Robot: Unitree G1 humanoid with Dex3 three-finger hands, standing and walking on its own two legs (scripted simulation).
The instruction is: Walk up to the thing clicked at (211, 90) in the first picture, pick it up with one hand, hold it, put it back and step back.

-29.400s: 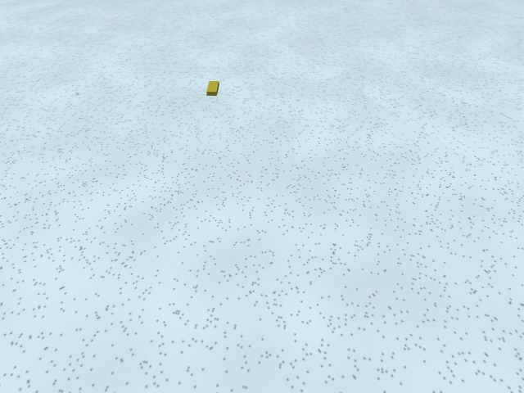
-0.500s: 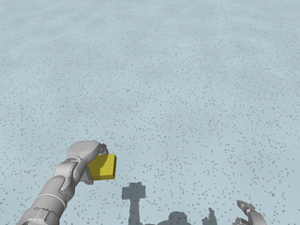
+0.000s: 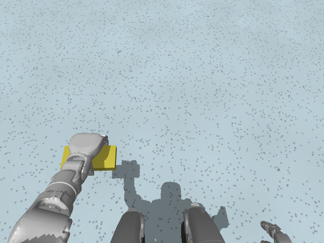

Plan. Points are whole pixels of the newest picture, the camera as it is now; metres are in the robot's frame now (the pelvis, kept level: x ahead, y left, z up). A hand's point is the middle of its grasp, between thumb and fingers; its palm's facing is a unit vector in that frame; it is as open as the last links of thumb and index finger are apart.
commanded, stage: crouch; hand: left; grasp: from above
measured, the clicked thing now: (90, 158) +0.36 +0.23 -0.14
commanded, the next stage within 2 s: lower in 1.38 s
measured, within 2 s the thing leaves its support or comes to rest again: neither
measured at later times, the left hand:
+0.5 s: hand (112, 169) +0.38 +0.20 -0.35, palm faces -0.48 +0.01 -0.88, open 10.1 cm
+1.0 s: hand (116, 170) +0.41 +0.21 -0.46, palm faces -0.49 -0.01 -0.87, open 10.1 cm
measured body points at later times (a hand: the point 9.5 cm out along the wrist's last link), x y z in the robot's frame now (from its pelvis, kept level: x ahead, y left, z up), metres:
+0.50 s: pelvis -0.04 +0.01 -0.20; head +0.16 +0.03 +0.21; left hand +0.40 +0.20 -0.30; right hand +0.01 -0.27 -0.32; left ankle +0.03 +0.12 -0.65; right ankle +0.05 -0.14 -0.65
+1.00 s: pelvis -0.04 +0.00 -0.28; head +0.20 +0.03 +0.10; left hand +0.43 +0.21 -0.41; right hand +0.00 -0.28 -0.40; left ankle +0.03 +0.12 -0.65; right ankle +0.05 -0.14 -0.65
